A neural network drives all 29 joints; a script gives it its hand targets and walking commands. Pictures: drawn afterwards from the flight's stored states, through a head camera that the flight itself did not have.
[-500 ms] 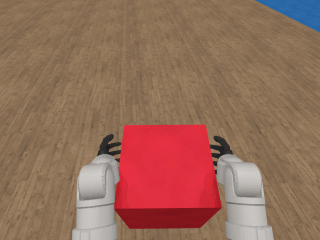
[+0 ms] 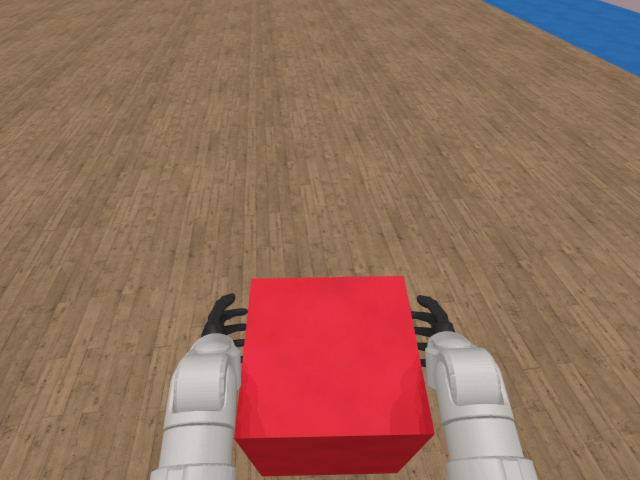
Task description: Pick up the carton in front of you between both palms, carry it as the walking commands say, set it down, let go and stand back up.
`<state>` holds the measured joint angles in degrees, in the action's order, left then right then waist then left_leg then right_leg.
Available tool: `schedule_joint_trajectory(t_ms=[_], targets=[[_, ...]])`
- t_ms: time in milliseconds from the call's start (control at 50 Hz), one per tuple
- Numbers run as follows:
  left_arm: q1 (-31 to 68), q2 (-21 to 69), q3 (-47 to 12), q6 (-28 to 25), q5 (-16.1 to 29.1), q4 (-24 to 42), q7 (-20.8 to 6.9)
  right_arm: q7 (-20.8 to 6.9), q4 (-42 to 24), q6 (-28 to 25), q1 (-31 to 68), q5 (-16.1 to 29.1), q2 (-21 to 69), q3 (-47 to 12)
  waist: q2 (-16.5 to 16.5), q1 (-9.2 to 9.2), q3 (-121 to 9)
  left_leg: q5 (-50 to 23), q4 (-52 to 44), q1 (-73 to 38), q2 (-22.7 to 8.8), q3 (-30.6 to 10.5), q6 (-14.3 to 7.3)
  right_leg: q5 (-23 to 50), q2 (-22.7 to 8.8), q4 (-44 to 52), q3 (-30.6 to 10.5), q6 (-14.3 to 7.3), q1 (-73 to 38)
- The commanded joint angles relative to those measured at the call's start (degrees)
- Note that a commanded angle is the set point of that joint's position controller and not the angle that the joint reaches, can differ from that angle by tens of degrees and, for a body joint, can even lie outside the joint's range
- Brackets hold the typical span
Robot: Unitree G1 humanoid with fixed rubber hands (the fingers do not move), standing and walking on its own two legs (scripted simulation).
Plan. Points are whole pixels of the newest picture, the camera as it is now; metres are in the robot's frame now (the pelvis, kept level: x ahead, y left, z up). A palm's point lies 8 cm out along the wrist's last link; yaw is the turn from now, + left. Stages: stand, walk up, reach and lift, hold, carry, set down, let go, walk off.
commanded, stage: carry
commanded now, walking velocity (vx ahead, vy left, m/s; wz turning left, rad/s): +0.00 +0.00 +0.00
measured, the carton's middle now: (328, 381) +0.29 +0.00 -0.05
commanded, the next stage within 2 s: hold in 1.36 s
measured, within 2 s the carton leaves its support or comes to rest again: neither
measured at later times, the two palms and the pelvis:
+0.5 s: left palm (209, 348) +0.29 +0.16 +0.05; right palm (438, 347) +0.28 -0.14 +0.04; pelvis -0.01 +0.01 +0.00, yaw +0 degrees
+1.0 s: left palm (199, 356) +0.28 +0.17 +0.04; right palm (429, 350) +0.28 -0.13 +0.04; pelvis -0.01 +0.02 +0.00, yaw +0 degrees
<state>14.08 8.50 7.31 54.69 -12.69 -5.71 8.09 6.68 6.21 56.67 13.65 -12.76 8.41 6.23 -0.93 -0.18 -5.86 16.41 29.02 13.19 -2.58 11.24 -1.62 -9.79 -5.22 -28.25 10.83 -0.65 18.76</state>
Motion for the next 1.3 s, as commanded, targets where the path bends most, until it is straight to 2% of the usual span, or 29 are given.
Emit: schedule_joint_trajectory(t_ms=[0,140,160,180,200,220,240,280,300,340,400,460,480,500,520,560,580,660,760,820,860,900,960,1060,1100,1120,1200,1240,1280], targets=[[21.7,58.79,-31.16,-7.42,17.29,0.37,-21.83,-20.37,-3.85,-10.23,28.89,19.7,57.4,-31.02,-0.08,-0.08,-12.28,-2.37,-7.65,0.93,-7.37,-7.57,-0.57,0.03,-5.15,4.41,-5.88,0.31,-7.11],[22.75,51.72,-24.46,-14.91,11.2,-6.31,-20.75,-19.34,2.26,-17.92,28.78,12.83,51.61,-23.95,0.31,-0.32,-12.14,-9.98,-6.1,-1.01,-7.42,-7.1,-0.89,5.2,-4.54,2.34,-4.64,0.65,-5.81],[22.39,51.12,-21.67,-15.74,8.59,-8.84,-20.66,-19.09,2.6,-19.16,29.58,10.21,50.66,-21.76,2.39,-0.07,-13.39,-9.04,-6.43,-0.97,-7.33,-6.58,-0.63,4.65,-5.34,2.1,-6.31,0.14,-6.21],[24.29,51.0,-23.76,-16.67,9.0,-7.27,-20.44,-19.34,7.13,-19.53,26.78,10.21,50.77,-20.24,2.05,-0.2,-13.29,-8.04,-6.07,-0.78,-7.31,-6.94,-0.83,4.88,-5.28,2.53,-5.68,0.66,-7.13],[23.99,50.87,-20.21,-17.0,7.24,-9.8,-20.41,-19.18,7.05,-19.99,28.31,9.25,51.47,-20.32,0.04,-0.35,-12.5,-7.96,-6.11,-0.56,-6.88,-7.25,-1.07,5.06,-4.92,3.66,-5.99,0.11,-5.74],[24.71,52.37,-21.96,-17.75,8.22,-10.19,-20.72,-19.25,6.02,-20.59,29.6,9.43,50.65,-20.57,2.14,-0.29,-12.77,-6.59,-6.78,0.11,-7.01,-7.0,-0.93,4.15,-5.34,3.11,-6.72,-0.28,-6.71],[24.74,52.14,-22.62,-17.98,8.56,-9.31,-20.6,-19.15,4.42,-20.81,30.49,10.15,51.86,-22.19,0.63,-0.23,-12.55,-6.54,-6.74,0.58,-7.06,-7.44,-0.97,4.3,-5.17,2.95,-6.48,0.62,-7.37],[24.77,55.1,-26.01,-17.73,11.4,-6.77,-20.96,-19.3,1.3,-20.82,31.17,12.45,53.72,-26.01,2.11,0.18,-14.82,-7.47,-6.09,-0.99,-7.76,-7.37,-0.62,4.78,-5.39,2.93,-6.2,0.33,-8.17],[25.87,55.26,-26.95,-17.53,12.63,-4.73,-21.03,-19.25,1.04,-20.21,29.53,13.27,55.4,-26.61,-0.77,0.09,-15.3,-8.11,-5.89,-0.9,-7.65,-7.46,-1.62,6.39,-5.44,3.25,-6.83,-0.19,-7.41],[20.53,55.67,-25.42,-16.08,11.49,-7.5,-20.98,-18.87,-1.22,-18.83,30.24,13.38,54.12,-28.52,-0.6,0.05,-14.29,-5.49,-6.17,0.22,-6.68,-7.9,-1.52,2.86,-6.47,3.8,-7.6,-0.42,-6.9],[21.45,54.54,-27.21,-14.55,13.27,-4.95,-20.75,-18.54,0.48,-16.9,25.37,12.35,52.38,-27.47,-1.11,-0.09,-13.2,-5.88,-5.11,1.64,-6.91,-7.16,-0.53,6.05,-5.61,3.89,-6.46,1.03,-7.16],[21.02,50.74,-24.0,-13.54,9.56,-6.92,-20.55,-18.47,3.19,-16.17,25.57,10.9,51.44,-24.36,0.83,-0.41,-13.17,-9.45,-5.32,1.35,-6.57,-6.78,-0.78,8.4,-5.69,2.58,-6.62,0.68,-7.61],[19.89,52.45,-24.12,-13.9,10.17,-6.69,-20.76,-18.67,-0.72,-16.81,27.92,12.68,52.12,-26.08,0.22,-0.26,-13.96,-9.93,-5.17,0.54,-6.55,-7.73,-0.99,6.58,-4.7,2.17,-6.16,0.64,-6.85],[24.05,52.45,-25.48,-14.24,10.93,-4.9,-20.64,-18.85,3.97,-16.35,26.18,11.39,52.48,-23.52,1.84,-0.31,-12.41,-10.57,-5.36,1.65,-7.06,-6.51,-1.02,6.48,-5.15,2.59,-6.07,1.19,-6.02],[20.44,53.62,-26.32,-14.23,11.07,-4.82,-20.58,-18.99,-0.91,-17.33,28.67,13.36,53.52,-27.19,0.68,-0.27,-12.87,-8.23,-6.42,0.37,-7.14,-7.34,-0.76,3.94,-4.99,2.67,-6.02,0.89,-6.07],[22.18,53.7,-26.62,-14.2,11.74,-4.84,-20.65,-19.03,-0.58,-17.05,28.83,14.14,54.3,-27.83,1.31,-0.03,-11.45,-3.59,-6.87,3.53,-7.16,-6.86,-0.59,5.29,-5.09,4.41,-6.99,1.18,-6.83],[25.85,53.99,-28.39,-14.78,13.6,-1.52,-20.55,-19.09,0.84,-16.79,26.98,13.32,53.62,-25.65,0.99,-0.15,-12.68,-3.87,-7.4,2.48,-6.25,-7.15,-0.71,5.46,-5.98,3.74,-7.16,0.6,-7.07],[21.74,53.07,-26.2,-13.65,11.76,-5.72,-20.58,-19.01,0.65,-16.15,27.32,13.04,52.42,-26.68,-1.51,-0.14,-13.35,-7.7,-6.01,1.46,-6.82,-7.37,-1.02,5.74,-5.39,3.28,-6.61,0.66,-6.89],[22.45,53.79,-28.2,-13.99,11.77,-2.79,-20.52,-18.98,0.63,-16.49,26.47,13.63,53.34,-26.76,3.96,-0.4,-13.9,-10.41,-5.59,0.54,-7.46,-7.03,-1.2,6.91,-4.78,2.49,-5.76,0.69,-6.26],[21.56,53.9,-26.31,-13.6,11.95,-5.5,-20.96,-19.08,-0.19,-16.78,26.48,12.83,52.77,-26.54,0.14,-0.02,-13.29,-13.09,-5.42,0.18,-7.12,-7.37,-0.76,6.35,-5.11,1.61,-5.73,1.11,-6.63],[20.98,54.56,-27.65,-14.04,12.3,-4.08,-20.69,-18.96,-2.36,-16.97,27.46,13.45,51.94,-27.62,0.47,-0.3,-15.26,-8.85,-6.01,0.53,-7.33,-7.2,-1.56,5.27,-5.16,2.16,-5.81,0.64,-8.19],[21.47,54.78,-28.36,-14.01,13.38,-2.35,-20.68,-18.97,-3.38,-16.69,28.01,15.43,53.4,-29.3,0.04,0.3,-15.5,-10.85,-5.68,1.0,-7.48,-8.16,-1.61,5.78,-5.21,2.0,-5.8,0.55,-9.17],[23.0,53.33,-28.61,-13.92,12.74,-2.14,-20.18,-18.88,-0.8,-16.34,26.24,12.82,50.88,-25.35,-0.01,-0.32,-13.98,-13.68,-5.93,-0.71,-7.3,-7.71,-1.29,6.15,-5.32,1.18,-5.75,0.68,-6.91],[23.69,52.13,-27.79,-14.12,11.81,-2.68,-20.28,-18.76,1.41,-16.4,25.55,12.35,52.1,-24.86,5.11,0.08,-10.79,-13.71,-6.69,-0.31,-8.1,-8.23,-0.96,4.31,-5.25,2.5,-5.99,0.97,-5.29],[22.84,52.47,-25.32,-14.18,11.61,-5.33,-20.57,-18.83,2.02,-16.43,26.8,12.43,51.68,-24.58,0.25,-0.32,-12.5,-12.31,-6.27,-0.57,-7.51,-8.02,-1.4,3.55,-4.16,2.06,-5.11,1.34,-5.63],[23.27,52.56,-27.95,-14.3,12.58,-3.3,-20.75,-18.97,0.98,-16.61,26.05,13.08,52.85,-26.04,2.34,-0.24,-12.41,-12.01,-6.32,0.29,-8.2,-7.63,-1.31,3.67,-4.45,2.22,-5.02,1.53,-6.76],[23.46,53.04,-27.35,-14.11,12.67,-2.95,-20.68,-19.16,0.71,-16.14,27.66,13.85,53.64,-26.67,-1.66,-0.04,-12.32,-8.34,-6.69,1.3,-7.74,-8.25,-1.96,4.63,-5.32,2.87,-5.62,1.27,-6.7],[22.28,53.26,-25.64,-13.38,11.78,-6.49,-20.71,-19.03,1.8,-15.99,27.9,13.32,51.93,-25.81,1.42,-0.07,-10.24,-7.19,-7.17,2.83,-7.37,-8.14,-1.73,4.26,-5.13,3.28,-6.89,1.13,-6.66],[22.43,53.64,-26.0,-14.06,11.23,-3.98,-20.68,-19.24,2.05,-16.32,25.75,12.76,52.99,-25.62,0.77,-0.38,-13.01,-5.74,-6.61,1.48,-6.31,-7.1,-1.58,4.37,-5.4,2.78,-6.17,1.27,-6.82]])
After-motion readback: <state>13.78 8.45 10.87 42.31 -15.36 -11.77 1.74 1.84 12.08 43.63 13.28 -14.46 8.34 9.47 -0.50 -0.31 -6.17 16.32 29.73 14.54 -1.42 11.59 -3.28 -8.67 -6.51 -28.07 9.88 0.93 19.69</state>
